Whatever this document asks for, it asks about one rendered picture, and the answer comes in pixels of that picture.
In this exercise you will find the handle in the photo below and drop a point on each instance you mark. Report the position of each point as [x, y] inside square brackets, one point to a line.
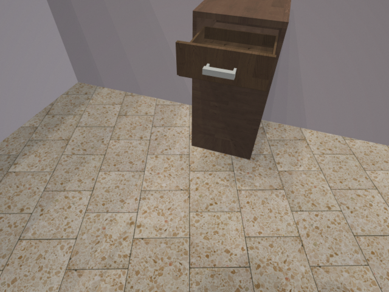
[217, 72]

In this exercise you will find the drawer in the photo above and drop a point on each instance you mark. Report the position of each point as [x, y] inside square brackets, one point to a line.
[253, 54]

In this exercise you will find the cabinet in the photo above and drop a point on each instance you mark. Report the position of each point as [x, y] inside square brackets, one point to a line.
[227, 118]

